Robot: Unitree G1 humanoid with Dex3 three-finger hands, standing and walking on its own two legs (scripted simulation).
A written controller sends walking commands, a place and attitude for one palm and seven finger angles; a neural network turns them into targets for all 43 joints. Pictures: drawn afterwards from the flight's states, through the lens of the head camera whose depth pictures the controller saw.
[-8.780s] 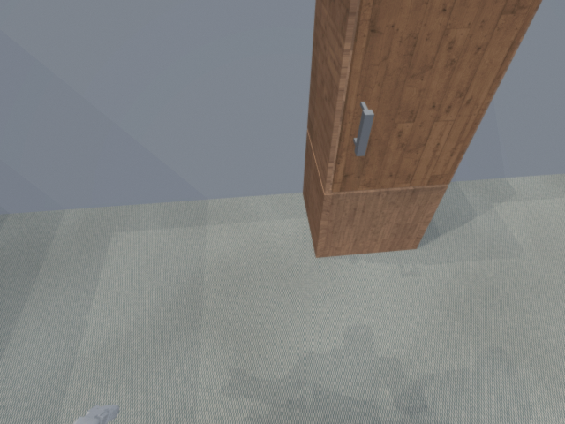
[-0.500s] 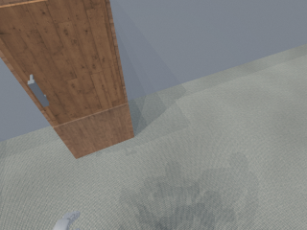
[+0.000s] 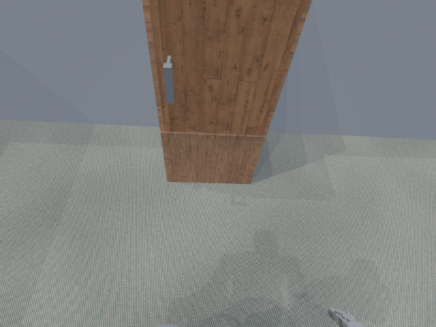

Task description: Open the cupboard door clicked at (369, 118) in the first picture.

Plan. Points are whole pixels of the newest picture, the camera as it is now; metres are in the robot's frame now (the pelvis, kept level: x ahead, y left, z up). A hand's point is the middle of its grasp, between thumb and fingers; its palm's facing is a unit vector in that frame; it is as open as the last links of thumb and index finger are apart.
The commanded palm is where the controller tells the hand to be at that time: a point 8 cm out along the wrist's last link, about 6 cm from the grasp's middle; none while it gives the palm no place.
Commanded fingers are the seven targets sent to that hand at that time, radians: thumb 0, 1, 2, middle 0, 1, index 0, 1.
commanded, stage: turn to face it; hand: left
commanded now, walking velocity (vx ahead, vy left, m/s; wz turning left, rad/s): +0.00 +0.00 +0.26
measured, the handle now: (169, 79) +0.79 +0.24 -0.06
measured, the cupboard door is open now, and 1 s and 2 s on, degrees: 0 0 0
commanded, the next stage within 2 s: take the last steps up to it in 0.04 s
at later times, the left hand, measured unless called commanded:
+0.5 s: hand out of the picture +0.11 +0.17 -0.14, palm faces +0.04 -0.98 -0.22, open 7.3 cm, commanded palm none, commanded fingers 0.00 0.90 0.90 -0.20 -0.30 -0.20 -0.30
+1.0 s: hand out of the picture +0.02 +0.09 -0.15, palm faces +0.27 -0.96 -0.11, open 7.3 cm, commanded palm none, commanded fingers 0.00 0.90 0.90 -0.20 -0.30 -0.20 -0.30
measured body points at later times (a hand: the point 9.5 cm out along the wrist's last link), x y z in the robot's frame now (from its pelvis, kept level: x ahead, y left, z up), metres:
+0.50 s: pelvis +0.03 -0.02 +0.01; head +0.03 -0.04 +0.46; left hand +0.11 +0.22 -0.12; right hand +0.01 -0.26 -0.15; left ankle -0.01 +0.09 -0.73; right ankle +0.06 -0.13 -0.72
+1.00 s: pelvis +0.18 -0.01 +0.00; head +0.19 +0.00 +0.45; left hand +0.01 +0.14 -0.14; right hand +0.30 -0.22 -0.14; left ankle +0.27 +0.11 -0.71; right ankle +0.06 -0.12 -0.73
